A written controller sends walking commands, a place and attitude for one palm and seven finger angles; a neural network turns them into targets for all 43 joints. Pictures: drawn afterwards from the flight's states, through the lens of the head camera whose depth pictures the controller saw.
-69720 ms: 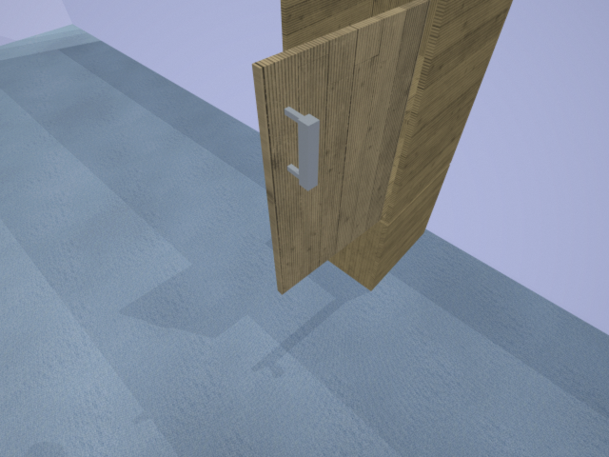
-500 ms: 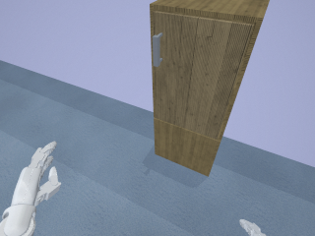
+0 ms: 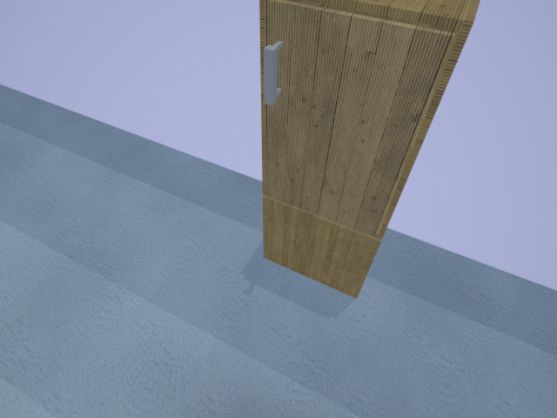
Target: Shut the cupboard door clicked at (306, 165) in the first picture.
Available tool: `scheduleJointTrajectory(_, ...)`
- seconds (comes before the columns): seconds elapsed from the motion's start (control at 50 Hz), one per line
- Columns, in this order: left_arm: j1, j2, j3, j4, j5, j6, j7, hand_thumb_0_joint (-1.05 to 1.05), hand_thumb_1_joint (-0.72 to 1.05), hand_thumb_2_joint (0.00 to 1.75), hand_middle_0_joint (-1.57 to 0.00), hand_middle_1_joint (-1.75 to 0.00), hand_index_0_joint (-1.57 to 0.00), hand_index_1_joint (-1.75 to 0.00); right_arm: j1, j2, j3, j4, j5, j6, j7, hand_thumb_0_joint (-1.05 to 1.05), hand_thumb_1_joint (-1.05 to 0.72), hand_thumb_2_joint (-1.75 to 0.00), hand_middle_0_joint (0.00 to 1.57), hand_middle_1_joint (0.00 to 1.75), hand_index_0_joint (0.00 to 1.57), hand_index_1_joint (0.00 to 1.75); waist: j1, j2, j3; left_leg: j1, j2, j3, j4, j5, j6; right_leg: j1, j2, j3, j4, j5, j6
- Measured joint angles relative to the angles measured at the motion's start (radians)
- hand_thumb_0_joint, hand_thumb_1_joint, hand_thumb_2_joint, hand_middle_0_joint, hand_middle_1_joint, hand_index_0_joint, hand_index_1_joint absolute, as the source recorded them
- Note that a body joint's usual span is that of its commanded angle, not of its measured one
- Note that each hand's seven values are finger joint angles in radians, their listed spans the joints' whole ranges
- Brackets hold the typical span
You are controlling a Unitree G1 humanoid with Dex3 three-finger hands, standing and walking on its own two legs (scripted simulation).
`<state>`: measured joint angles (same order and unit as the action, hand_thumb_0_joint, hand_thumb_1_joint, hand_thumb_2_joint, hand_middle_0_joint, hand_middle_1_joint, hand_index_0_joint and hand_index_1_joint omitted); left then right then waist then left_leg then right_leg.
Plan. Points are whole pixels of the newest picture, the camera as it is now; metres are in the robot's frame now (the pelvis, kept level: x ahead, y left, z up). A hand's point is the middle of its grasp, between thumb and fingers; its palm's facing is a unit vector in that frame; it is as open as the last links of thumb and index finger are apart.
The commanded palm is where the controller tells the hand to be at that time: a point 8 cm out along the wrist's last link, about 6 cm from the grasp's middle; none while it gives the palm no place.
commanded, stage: let the arm hang, fingers relaxed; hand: left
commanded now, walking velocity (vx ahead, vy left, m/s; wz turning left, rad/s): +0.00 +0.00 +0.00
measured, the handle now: (274, 73) +0.81 +0.07 +0.11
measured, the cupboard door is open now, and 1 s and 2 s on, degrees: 0 0 0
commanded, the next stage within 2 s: look to check the result in 0.50 s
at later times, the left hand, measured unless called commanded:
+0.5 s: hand out of the picture +0.00 +0.15 -0.18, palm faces +0.03 -0.99 -0.14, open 7.3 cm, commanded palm none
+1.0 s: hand out of the picture -0.02 +0.16 -0.18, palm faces +0.03 -0.99 -0.17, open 7.4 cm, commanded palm none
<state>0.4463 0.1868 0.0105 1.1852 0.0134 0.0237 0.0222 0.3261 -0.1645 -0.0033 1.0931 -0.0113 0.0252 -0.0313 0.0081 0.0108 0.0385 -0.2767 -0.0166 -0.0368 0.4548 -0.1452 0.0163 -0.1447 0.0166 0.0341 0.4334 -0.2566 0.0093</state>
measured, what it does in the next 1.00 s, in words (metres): stands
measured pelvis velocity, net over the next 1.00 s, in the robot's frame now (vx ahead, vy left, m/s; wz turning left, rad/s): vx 0.02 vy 0.00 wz -0.02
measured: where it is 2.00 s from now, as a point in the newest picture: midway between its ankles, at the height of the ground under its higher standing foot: outside the picture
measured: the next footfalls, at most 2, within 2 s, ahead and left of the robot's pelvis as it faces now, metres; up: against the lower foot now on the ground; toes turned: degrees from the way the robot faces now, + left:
none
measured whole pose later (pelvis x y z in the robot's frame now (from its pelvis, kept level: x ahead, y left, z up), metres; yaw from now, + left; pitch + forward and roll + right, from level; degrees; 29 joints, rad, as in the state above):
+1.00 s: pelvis +0.02 +0.00 +0.00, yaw -1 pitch -2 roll +0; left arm 0.34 0.13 0.01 1.16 0.01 0.00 0.03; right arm 0.28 -0.14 0.00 1.11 -0.01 0.01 -0.04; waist 0.00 0.00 0.03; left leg -0.24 -0.02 -0.02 0.44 -0.17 0.01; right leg -0.11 0.01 0.05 0.42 -0.28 0.01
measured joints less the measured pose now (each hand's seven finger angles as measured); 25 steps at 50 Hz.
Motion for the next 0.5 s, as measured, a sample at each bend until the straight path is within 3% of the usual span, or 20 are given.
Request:
scheduleJointTrajectory(0.14,-0.031,-0.034,-0.005,-0.005,0.000,-0.013,0.009,0.01,0.92,0.90,-0.20,-0.30,-0.19,-0.30,-0.017,0.022,0.000,0.012,-0.002,-0.003,0.002,0.00,-0.91,-0.90,0.20,0.30,0.20,0.30,-0.005,0.015,-0.023,0.008,0.001,0.008,0.002,-0.006,-0.003,-0.001,0.000,0.008,0.017,-0.012,-0.003)
scheduleJointTrajectory(0.34,-0.116,-0.081,-0.007,-0.048,-0.001,-0.028,0.010,0.00,0.91,0.90,-0.20,-0.30,-0.20,-0.30,-0.007,0.037,0.000,0.023,-0.006,-0.013,-0.002,0.00,-0.91,-0.90,0.20,0.30,0.20,0.30,-0.016,-0.009,-0.044,0.014,0.003,0.009,0.010,-0.019,-0.006,0.004,0.003,0.009,0.024,-0.023,-0.006)
scheduleJointTrajectory(0.5,-0.135,-0.068,0.002,-0.051,-0.001,-0.023,0.010,0.01,0.92,0.90,-0.20,-0.30,-0.20,-0.30,0.007,0.042,0.000,0.023,-0.007,-0.014,-0.007,0.00,-0.91,-0.90,0.20,0.30,0.20,0.30,-0.023,-0.020,-0.031,0.013,0.006,0.009,0.009,-0.023,-0.007,0.007,0.005,0.010,0.014,-0.021,-0.007)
